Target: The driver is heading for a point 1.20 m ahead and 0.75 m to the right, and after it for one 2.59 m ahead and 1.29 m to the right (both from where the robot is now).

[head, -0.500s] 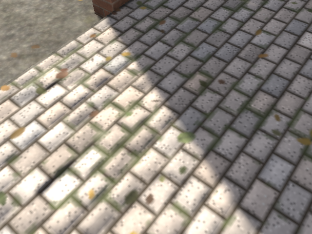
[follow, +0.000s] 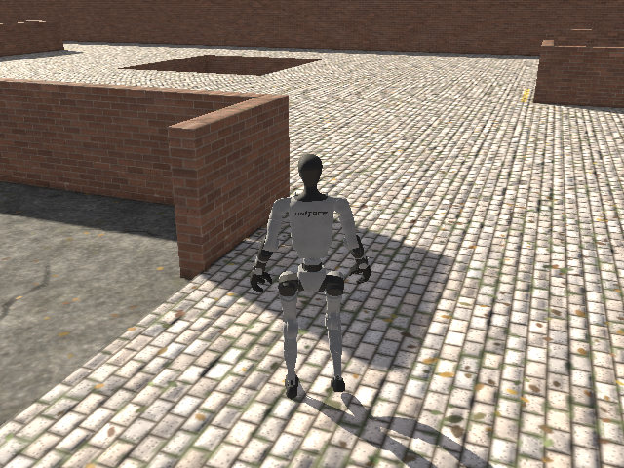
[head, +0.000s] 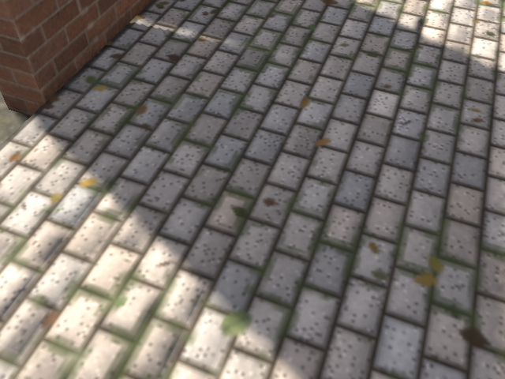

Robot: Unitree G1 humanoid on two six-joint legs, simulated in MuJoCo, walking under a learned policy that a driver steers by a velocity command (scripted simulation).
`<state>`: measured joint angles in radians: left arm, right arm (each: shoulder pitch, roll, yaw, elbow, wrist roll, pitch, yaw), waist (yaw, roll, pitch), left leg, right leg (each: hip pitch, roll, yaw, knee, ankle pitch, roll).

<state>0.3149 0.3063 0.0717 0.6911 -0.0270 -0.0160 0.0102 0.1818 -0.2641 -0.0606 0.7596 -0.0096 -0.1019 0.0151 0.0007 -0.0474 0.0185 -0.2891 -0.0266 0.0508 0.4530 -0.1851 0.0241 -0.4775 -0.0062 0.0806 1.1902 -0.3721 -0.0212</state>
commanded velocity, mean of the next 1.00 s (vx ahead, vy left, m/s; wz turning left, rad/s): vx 0.50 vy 0.00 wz -0.42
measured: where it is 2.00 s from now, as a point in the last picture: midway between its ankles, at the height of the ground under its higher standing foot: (353, 253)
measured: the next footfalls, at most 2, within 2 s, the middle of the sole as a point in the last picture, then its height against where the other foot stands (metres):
right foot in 0.38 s outside the picture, level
left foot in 0.88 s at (288, 306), level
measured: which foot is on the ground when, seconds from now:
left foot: down 0.00-0.36, up 0.38-0.86, down 0.88-1.00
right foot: up 0.00-0.36, down 0.38-0.90, up 0.92-1.00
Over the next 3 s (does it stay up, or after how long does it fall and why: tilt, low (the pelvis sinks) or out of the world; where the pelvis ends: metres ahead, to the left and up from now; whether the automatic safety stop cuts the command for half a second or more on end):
stays up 1.08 -0.73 0.00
